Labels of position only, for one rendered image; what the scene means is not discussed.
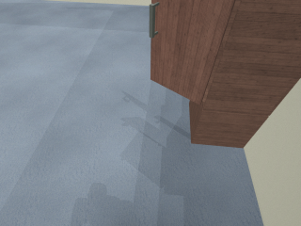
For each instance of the handle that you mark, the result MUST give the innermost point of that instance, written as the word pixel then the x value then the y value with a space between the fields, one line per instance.
pixel 152 31

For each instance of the cupboard door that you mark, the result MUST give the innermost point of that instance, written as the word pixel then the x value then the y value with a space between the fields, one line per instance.
pixel 183 53

